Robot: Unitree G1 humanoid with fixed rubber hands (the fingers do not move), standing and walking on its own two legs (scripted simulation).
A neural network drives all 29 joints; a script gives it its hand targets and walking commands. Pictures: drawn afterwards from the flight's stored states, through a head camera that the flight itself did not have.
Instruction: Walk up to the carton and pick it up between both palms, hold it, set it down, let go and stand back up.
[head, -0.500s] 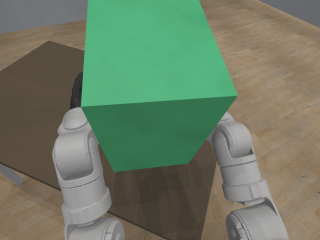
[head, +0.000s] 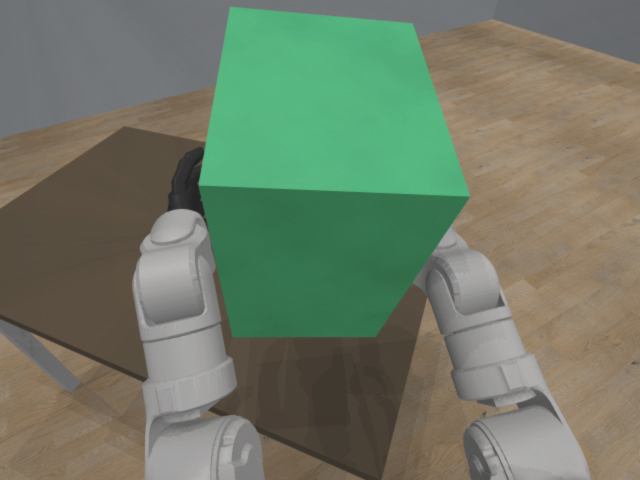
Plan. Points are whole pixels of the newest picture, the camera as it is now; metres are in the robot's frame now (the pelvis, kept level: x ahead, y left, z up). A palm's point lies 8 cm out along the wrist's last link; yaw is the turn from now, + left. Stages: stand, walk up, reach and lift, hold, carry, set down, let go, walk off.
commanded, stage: hold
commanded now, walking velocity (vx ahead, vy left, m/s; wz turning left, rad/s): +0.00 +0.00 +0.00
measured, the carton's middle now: (313, 196) +0.33 -0.01 +0.23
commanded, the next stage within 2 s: none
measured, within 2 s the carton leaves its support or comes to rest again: neither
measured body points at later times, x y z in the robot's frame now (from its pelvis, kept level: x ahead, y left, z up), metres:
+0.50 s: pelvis +0.00 +0.03 +0.00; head +0.01 +0.06 +0.45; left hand +0.39 +0.17 +0.16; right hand +0.40 -0.09 +0.16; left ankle +0.03 +0.14 -0.76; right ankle +0.00 -0.08 -0.76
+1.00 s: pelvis +0.03 +0.03 +0.00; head +0.07 +0.05 +0.45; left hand +0.39 +0.17 +0.17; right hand +0.41 -0.09 +0.16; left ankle +0.03 +0.15 -0.75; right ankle +0.00 -0.08 -0.76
